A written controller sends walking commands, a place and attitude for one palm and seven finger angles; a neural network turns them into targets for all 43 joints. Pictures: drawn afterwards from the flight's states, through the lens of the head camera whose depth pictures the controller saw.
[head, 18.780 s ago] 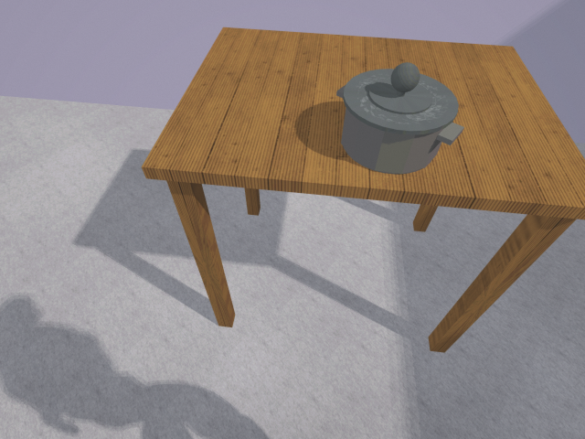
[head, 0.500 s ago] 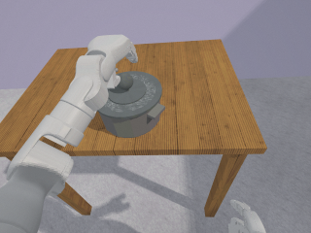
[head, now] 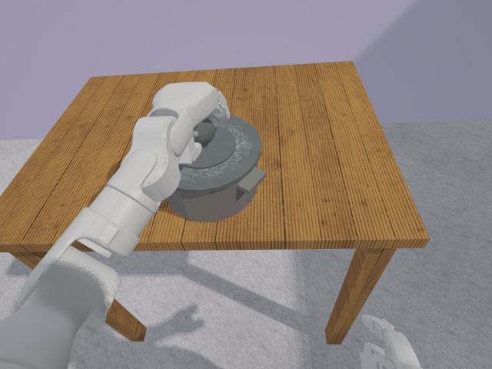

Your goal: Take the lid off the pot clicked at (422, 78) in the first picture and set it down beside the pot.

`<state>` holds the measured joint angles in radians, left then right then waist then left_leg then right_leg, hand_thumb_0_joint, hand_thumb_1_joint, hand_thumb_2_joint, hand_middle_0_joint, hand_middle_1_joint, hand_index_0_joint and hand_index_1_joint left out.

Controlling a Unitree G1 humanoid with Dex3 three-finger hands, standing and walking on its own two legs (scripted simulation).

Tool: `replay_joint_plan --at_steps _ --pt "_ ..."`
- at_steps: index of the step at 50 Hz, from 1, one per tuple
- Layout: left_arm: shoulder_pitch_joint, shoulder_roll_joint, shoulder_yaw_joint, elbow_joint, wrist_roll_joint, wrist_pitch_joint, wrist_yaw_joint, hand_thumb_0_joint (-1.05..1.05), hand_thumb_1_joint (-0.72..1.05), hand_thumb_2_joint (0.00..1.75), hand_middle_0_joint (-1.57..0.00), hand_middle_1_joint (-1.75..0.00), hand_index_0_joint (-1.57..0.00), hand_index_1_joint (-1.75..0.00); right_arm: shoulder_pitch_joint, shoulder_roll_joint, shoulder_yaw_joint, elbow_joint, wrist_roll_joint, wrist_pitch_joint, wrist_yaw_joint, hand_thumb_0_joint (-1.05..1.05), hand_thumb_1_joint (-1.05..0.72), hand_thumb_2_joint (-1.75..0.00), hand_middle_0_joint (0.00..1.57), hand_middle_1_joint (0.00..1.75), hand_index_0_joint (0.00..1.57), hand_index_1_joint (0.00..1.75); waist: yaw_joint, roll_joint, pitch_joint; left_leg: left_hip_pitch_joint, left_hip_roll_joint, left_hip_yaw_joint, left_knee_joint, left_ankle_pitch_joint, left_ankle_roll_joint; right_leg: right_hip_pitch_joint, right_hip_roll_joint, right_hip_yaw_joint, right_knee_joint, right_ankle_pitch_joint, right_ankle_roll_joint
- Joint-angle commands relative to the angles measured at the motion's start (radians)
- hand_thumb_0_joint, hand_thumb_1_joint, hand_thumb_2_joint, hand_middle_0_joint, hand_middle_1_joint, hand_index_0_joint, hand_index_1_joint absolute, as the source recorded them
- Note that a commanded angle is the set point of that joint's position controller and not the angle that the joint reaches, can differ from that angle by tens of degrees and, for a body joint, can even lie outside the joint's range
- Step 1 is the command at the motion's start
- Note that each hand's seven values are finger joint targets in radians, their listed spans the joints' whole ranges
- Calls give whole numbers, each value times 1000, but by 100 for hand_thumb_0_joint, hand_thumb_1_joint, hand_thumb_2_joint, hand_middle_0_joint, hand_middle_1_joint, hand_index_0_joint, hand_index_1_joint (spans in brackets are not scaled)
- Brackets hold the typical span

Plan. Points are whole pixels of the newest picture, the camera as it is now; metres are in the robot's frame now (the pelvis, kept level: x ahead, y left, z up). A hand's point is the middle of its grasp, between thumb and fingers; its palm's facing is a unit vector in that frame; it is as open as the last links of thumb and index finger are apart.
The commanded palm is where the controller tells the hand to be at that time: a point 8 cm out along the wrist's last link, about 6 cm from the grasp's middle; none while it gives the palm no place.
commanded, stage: lower the open fingers around the knob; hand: left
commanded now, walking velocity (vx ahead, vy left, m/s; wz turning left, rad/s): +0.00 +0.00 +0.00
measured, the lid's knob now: (201, 130) +0.47 +0.09 +0.16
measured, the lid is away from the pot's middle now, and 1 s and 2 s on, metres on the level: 0.01 0.00 0.00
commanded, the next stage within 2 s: close the fingers and squeeze the knob in 0.32 s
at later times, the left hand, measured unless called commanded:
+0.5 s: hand (190, 139) +0.42 +0.10 +0.18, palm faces -0.14 -0.06 -0.99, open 10.1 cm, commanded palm +0.40 +0.10 +0.24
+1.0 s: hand (195, 140) +0.43 +0.09 +0.17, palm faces -0.20 -0.08 -0.98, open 8.4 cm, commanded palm +0.40 +0.10 +0.24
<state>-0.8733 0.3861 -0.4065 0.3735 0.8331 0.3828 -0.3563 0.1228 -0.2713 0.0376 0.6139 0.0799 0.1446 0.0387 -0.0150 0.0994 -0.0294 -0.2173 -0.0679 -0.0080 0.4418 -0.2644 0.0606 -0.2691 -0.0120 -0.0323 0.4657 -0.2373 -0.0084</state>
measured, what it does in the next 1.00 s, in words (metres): stands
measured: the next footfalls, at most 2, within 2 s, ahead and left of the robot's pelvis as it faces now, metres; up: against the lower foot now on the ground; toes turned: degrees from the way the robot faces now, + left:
none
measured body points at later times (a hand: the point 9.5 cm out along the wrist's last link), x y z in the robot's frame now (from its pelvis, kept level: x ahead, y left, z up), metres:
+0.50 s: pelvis -0.01 +0.00 +0.00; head -0.01 -0.04 +0.45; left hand +0.42 +0.10 +0.23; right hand +0.18 -0.22 -0.11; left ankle -0.03 +0.08 -0.74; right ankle +0.00 -0.12 -0.74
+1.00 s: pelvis -0.01 +0.00 +0.00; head +0.00 -0.05 +0.45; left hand +0.43 +0.10 +0.22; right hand +0.15 -0.24 -0.12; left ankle -0.03 +0.08 -0.74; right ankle +0.00 -0.12 -0.74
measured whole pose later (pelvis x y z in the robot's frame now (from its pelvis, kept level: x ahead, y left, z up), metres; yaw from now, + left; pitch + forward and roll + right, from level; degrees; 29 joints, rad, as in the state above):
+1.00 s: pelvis -0.01 +0.00 +0.00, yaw -1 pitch +2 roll +0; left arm -0.91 0.36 -0.37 0.54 0.82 0.40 -0.35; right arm 0.13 -0.27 0.05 0.64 0.08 0.16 0.02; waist -0.03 0.09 -0.03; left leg -0.21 -0.06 0.00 0.43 -0.25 0.05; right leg -0.27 -0.01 -0.02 0.46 -0.22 -0.01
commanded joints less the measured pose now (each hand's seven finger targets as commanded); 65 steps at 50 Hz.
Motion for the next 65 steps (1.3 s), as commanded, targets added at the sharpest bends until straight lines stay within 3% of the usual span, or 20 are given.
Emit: replay_joint_plan --at_steps 1,3,6,7,9,12,14,18,20,21,22,26,30,31,32,36,39,41,47,65 --pt "-326 31 95 190 -2 21 37 0 -38 174 -89 -8 -89 -8 -80 -96 -23 -101 22 -30 -1 0 -90 -90 20 30 20 30 -29 -192 -233 7 36 -7 -45 339 -20 107 15 -27 -4 340 -42" --pt "-226 -6 75 147 -13 4 25 0 -38 174 -89 -8 -89 -8 -132 -100 -16 -137 22 -12 11 0 -90 -90 20 30 20 30 -2 -187 -209 -6 39 2 -50 294 -28 90 7 -33 5 294 -39" --pt "-412 -68 -6 -232 -38 -12 14 0 -38 174 -89 -8 -89 -8 -219 -81 -37 -207 16 8 31 0 -90 -90 20 30 20 30 -23 -106 -420 127 38 -24 -1 477 -7 165 -8 -12 19 398 -44" --pt "-577 59 62 -387 -12 -22 26 0 -38 174 -89 -8 -89 -8 -209 -69 -38 -212 10 -5 34 0 -90 -90 20 30 20 30 -17 -45 -529 188 38 -41 2 530 -5 206 -1 5 27 429 -42" --pt "-725 241 186 -356 26 -14 60 0 -38 174 -89 -8 -89 -8 -164 -73 -40 -168 1 -21 21 0 -90 -90 20 30 20 30 -18 -44 -558 207 39 -56 6 545 -3 234 16 12 31 450 -48" --pt "-466 84 101 16 20 30 53 0 -38 174 -89 -8 -89 -8 -143 -72 -18 -122 12 -11 11 0 -90 -90 20 30 20 30 -29 -199 -307 43 36 -20 -33 359 -16 153 18 -17 5 357 -45" --pt "-339 54 104 89 -6 26 40 0 -38 174 -89 -8 -89 -8 -149 -89 -14 -124 20 0 8 0 -90 -90 20 30 20 30 -14 -229 -200 -15 37 -3 -60 254 -21 110 11 -30 -9 278 -40" --pt "-450 35 63 -145 -7 4 26 0 -38 174 -89 -8 -89 -8 -214 -78 -21 -180 11 12 15 0 -90 -90 20 30 20 30 -10 -139 -368 59 28 -11 -38 318 -11 184 -3 -10 9 330 -46" --pt "-598 150 125 -235 17 -1 43 0 -38 174 -89 -8 -89 -8 -204 -74 -27 -177 7 4 11 0 -90 -90 20 30 20 30 -13 -94 -460 105 29 -21 -25 375 -5 230 2 8 19 375 -48" --pt "-610 191 159 -211 17 -4 57 0 -38 174 -89 -8 -89 -8 -188 -84 -29 -168 2 3 5 0 -90 -90 20 30 20 30 -16 -83 -458 97 29 -25 -21 365 -2 226 3 8 13 369 -51" --pt "-599 190 154 -121 45 9 61 0 -30 146 -85 -8 -85 -8 -171 -74 -21 -150 4 -2 0 0 -90 -90 20 30 20 30 -19 -116 -425 72 29 -19 -32 321 -8 214 9 7 13 337 -48" --pt "-416 76 114 68 -6 17 47 0 -25 144 -87 -8 -87 -8 -157 -94 -20 -137 15 3 -8 0 -90 -90 20 30 20 30 -20 -169 -254 -3 32 -7 -56 214 -12 128 5 -15 -16 239 -45" --pt "-560 128 120 -112 18 -1 42 0 -20 142 -90 -8 -90 -8 -177 -78 -22 -161 8 -12 -10 0 -90 -90 20 30 20 30 -13 -113 -419 72 24 -13 -43 314 -5 217 0 7 9 337 -45" --pt "-562 102 104 -114 0 -7 45 0 -18 141 -91 -8 -91 -8 -169 -83 -29 -163 7 -14 -9 0 -90 -90 20 30 20 30 -25 -106 -414 74 25 -18 -33 326 -1 206 -1 4 2 345 -48" --pt "-603 170 149 -107 26 -4 49 0 -17 140 -91 -8 -91 -8 -152 -80 -27 -145 5 -17 -9 0 -90 -90 20 30 20 30 -20 -119 -421 75 29 -21 -43 307 -5 212 6 8 3 331 -45" --pt "-520 89 111 10 -7 9 44 0 -12 137 -94 -8 -94 -8 -138 -91 -30 -134 11 -19 -13 0 -90 -90 20 30 20 30 -28 -149 -322 35 27 -15 -54 260 -4 165 4 -5 -14 294 -45" --pt "-536 160 163 -11 11 4 46 0 -8 134 -89 -25 -89 -25 -136 -93 -27 -131 8 -26 -16 0 -90 -90 20 30 20 30 -13 -157 -359 44 25 -14 -60 266 -2 200 5 4 -8 307 -42" --pt "-527 97 114 -23 -9 -2 42 0 -5 132 -85 -36 -85 -36 -145 -92 -31 -141 8 -26 -13 0 -90 -90 20 30 20 30 -22 -129 -366 48 21 -16 -51 281 0 197 0 2 -8 322 -45" --pt "-549 157 153 -15 13 -2 39 0 4 126 -81 -55 -81 -55 -131 -91 -26 -130 6 -33 -19 0 -90 -90 20 30 20 30 -18 -180 -363 29 20 -7 -61 264 2 225 -1 10 -13 338 -35" --pt "-527 112 117 -42 16 4 34 0 22 134 -96 -46 -99 -47 -146 -85 -26 -139 8 -26 -8 0 -90 -90 20 30 20 30 -18 -139 -384 73 22 -13 -43 360 -2 209 4 3 0 396 -41"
